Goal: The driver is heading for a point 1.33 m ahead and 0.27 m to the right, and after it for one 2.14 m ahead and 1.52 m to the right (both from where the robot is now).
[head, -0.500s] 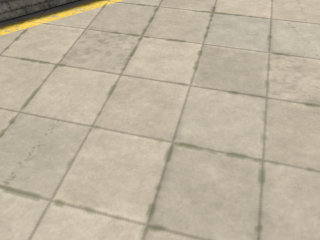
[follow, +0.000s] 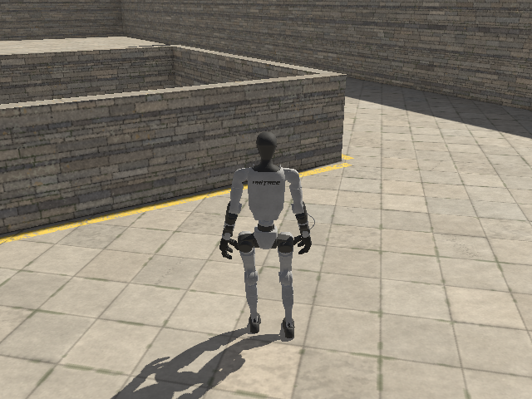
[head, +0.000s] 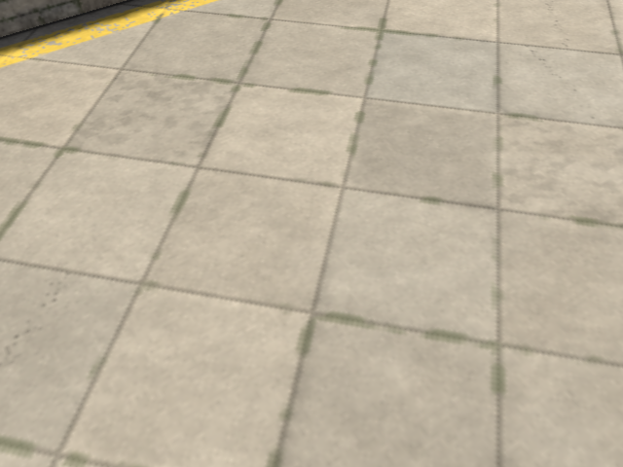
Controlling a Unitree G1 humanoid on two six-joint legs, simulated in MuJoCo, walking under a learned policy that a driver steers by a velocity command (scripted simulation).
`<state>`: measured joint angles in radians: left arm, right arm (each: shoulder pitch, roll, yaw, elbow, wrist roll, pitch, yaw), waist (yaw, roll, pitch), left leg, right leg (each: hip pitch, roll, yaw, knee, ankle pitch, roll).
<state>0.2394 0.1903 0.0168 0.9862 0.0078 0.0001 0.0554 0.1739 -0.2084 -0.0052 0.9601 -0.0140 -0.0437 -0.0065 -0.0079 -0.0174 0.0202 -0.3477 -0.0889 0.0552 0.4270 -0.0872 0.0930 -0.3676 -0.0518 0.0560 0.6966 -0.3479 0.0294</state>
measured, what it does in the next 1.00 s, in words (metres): steps on the spot: right foot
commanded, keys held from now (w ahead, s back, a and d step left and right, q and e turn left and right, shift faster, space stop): no key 0.90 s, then w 0.10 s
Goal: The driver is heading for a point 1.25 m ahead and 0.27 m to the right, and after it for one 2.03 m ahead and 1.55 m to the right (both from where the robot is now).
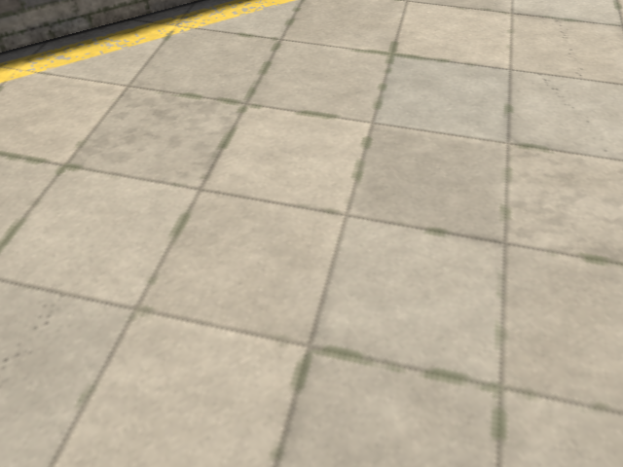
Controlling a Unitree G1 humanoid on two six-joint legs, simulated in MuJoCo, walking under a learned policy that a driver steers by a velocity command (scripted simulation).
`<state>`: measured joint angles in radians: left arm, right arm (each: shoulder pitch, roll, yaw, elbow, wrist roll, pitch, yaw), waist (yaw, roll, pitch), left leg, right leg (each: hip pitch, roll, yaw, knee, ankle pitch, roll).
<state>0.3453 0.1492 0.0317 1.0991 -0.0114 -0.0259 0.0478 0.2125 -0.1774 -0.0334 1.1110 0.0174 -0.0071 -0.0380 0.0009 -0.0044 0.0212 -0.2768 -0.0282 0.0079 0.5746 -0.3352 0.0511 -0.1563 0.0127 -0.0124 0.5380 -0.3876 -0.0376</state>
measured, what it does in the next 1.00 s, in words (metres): walks ahead: right foot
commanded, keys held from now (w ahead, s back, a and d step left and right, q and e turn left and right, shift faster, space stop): w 1.00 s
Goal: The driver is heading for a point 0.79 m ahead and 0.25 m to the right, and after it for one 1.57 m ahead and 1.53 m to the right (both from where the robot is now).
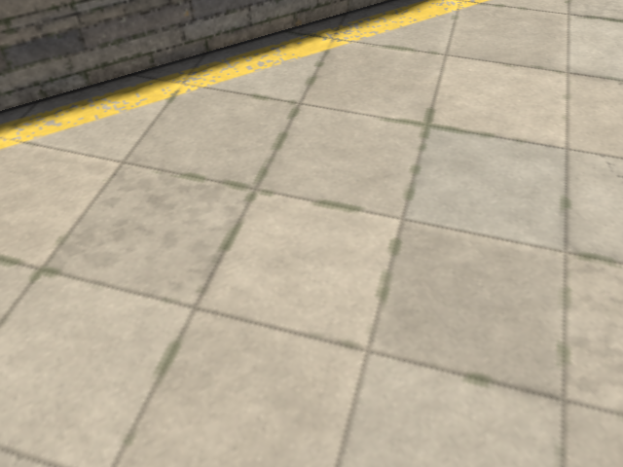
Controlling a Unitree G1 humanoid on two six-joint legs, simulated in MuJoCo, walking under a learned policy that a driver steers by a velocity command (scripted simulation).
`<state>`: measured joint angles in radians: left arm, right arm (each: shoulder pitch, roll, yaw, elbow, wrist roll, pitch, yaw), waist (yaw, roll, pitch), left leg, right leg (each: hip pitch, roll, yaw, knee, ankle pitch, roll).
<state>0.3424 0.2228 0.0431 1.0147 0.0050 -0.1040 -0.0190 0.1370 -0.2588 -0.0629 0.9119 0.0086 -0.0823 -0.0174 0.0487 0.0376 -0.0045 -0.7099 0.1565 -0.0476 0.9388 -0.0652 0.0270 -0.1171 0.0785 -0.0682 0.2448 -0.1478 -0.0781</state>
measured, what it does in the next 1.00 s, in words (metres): walks ahead, turning right: left foot, then right foot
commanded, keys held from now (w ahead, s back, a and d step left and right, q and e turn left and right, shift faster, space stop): w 0.10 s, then w+e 0.90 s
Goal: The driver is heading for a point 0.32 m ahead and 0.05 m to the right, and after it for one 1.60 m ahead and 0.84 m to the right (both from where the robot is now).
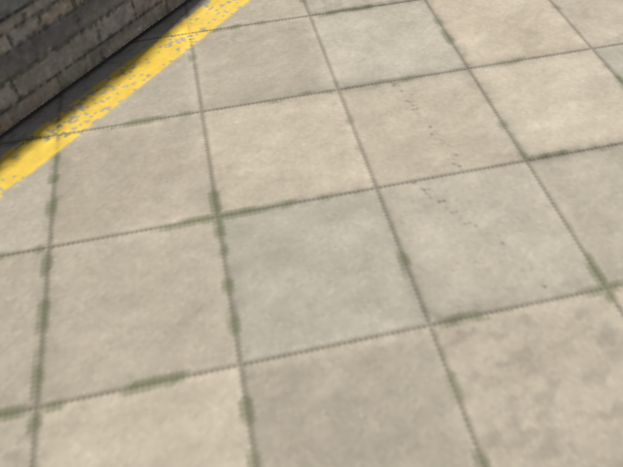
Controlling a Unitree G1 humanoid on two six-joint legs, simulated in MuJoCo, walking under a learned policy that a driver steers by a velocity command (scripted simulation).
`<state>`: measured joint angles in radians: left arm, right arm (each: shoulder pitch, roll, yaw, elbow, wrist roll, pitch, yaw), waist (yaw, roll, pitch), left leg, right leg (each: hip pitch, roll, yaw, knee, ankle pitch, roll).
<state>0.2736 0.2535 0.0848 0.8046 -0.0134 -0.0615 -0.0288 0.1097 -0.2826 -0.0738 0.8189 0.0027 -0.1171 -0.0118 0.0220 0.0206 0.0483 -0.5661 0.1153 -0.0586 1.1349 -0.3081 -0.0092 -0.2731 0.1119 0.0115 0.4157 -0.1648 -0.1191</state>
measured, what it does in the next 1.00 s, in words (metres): walks ahead, turning right: left foot, then right foot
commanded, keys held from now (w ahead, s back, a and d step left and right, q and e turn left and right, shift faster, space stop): w+e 0.16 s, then e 0.82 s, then no key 0.02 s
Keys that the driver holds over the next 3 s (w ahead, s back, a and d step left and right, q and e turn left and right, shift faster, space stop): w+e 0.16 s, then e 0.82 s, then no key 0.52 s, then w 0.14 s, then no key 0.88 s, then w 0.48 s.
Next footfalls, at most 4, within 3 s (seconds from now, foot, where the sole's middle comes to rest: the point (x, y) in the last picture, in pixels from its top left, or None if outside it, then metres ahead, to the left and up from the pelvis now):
0.30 left None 0.38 0.12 -0.78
0.76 right None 0.26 -0.13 -0.78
1.20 left None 0.39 0.07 -0.78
1.96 left None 0.45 0.03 -0.78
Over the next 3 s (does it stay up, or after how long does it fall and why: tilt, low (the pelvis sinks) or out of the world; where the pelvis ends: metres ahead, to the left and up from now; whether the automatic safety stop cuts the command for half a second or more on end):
stays up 0.39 -0.12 0.01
